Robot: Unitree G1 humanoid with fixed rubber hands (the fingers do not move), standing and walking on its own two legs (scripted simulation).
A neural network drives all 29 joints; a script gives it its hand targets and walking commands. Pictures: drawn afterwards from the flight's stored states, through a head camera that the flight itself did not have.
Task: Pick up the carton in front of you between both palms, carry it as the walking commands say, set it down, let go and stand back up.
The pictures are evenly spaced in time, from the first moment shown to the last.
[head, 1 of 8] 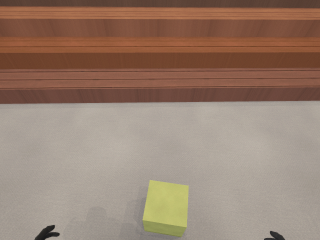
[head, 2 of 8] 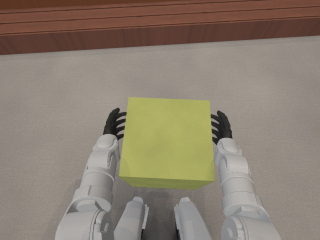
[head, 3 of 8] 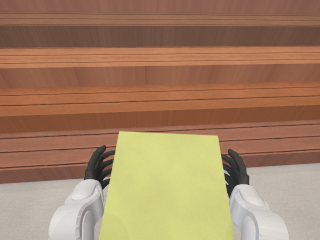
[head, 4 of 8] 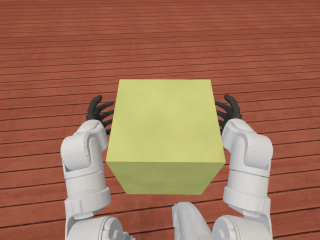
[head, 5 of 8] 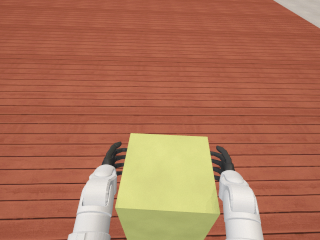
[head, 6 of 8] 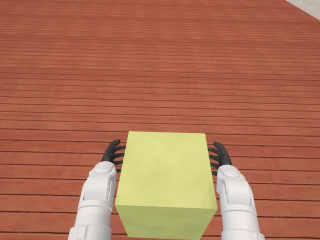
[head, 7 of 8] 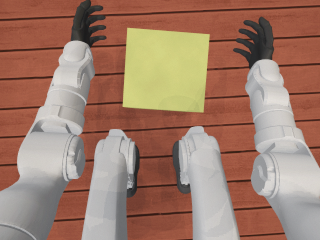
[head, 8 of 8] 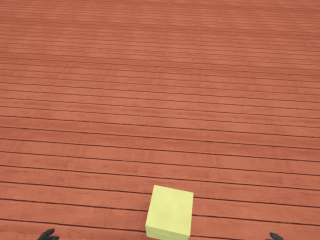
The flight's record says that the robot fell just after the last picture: no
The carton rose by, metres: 1.75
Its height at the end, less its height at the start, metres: +1.00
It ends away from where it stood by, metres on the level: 4.28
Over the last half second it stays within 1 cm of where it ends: yes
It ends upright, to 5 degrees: yes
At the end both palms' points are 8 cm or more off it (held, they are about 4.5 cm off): yes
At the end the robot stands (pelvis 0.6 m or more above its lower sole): yes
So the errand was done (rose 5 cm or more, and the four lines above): yes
